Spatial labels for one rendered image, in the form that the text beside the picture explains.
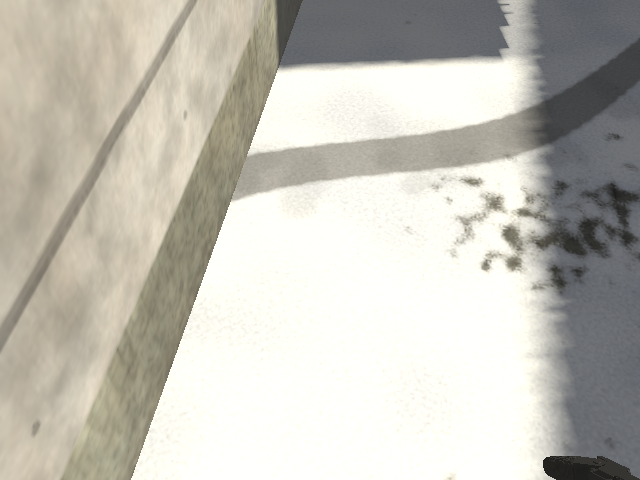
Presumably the right robot hand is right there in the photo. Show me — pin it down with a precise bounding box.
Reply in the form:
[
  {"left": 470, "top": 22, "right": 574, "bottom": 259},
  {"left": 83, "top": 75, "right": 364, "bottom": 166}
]
[{"left": 543, "top": 456, "right": 640, "bottom": 480}]

